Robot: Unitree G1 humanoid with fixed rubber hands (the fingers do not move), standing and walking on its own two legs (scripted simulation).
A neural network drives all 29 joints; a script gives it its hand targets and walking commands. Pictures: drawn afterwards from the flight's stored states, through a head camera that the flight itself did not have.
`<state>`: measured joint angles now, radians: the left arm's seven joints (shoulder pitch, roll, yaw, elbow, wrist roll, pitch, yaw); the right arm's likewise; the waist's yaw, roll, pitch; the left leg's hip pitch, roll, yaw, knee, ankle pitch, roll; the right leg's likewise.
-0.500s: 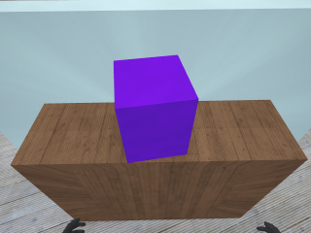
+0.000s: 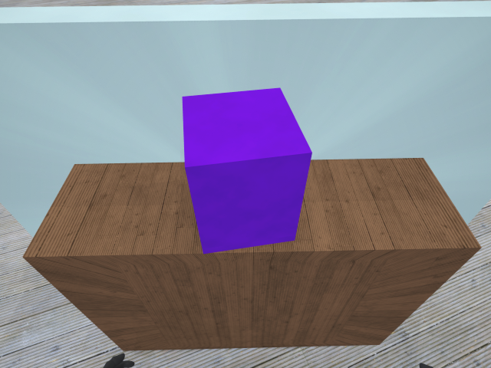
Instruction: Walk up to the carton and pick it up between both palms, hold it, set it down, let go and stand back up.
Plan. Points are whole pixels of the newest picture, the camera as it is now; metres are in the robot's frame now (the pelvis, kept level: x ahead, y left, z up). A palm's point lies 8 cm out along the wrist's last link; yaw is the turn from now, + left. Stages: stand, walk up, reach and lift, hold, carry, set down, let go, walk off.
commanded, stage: stand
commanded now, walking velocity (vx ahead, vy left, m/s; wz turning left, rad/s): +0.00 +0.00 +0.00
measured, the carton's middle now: (241, 172) +0.50 +0.05 +0.04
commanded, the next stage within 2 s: none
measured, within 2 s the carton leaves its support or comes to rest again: neither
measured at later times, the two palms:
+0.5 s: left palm out of the picture +0.09 +0.27 -0.10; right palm out of the picture +0.09 -0.28 -0.10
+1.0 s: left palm out of the picture +0.07 +0.28 -0.11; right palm out of the picture +0.08 -0.28 -0.10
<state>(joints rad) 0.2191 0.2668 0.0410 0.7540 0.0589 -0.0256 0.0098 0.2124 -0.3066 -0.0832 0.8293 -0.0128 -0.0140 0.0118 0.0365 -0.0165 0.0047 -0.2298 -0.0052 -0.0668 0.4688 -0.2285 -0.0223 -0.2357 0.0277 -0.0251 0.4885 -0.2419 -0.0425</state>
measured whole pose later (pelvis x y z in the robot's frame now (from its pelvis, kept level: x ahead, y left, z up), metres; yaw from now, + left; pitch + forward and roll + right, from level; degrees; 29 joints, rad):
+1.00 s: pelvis -0.02 +0.01 +0.00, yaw +0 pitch -1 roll +0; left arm 0.22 0.27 0.04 0.83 0.06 -0.03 0.01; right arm 0.21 -0.31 -0.08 0.90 -0.01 -0.02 0.01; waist 0.04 -0.01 0.00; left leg -0.24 -0.01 -0.07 0.47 -0.20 -0.01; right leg -0.23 0.03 -0.03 0.45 -0.20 -0.03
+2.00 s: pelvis -0.02 +0.01 +0.00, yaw +0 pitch -1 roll +0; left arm 0.22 0.27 0.04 0.83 0.06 -0.03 0.01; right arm 0.21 -0.31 -0.08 0.91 -0.01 -0.02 0.01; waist 0.04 -0.01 0.00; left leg -0.24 -0.01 -0.07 0.47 -0.20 -0.01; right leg -0.23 0.03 -0.02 0.45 -0.20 -0.03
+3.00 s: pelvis -0.02 +0.01 +0.00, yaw +0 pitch -1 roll +0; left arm 0.22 0.27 0.04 0.83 0.06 -0.03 0.01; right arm 0.21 -0.31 -0.08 0.91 -0.01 -0.02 0.01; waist 0.04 -0.01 0.00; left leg -0.24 -0.01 -0.07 0.47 -0.20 -0.01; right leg -0.23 0.03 -0.02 0.45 -0.20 -0.03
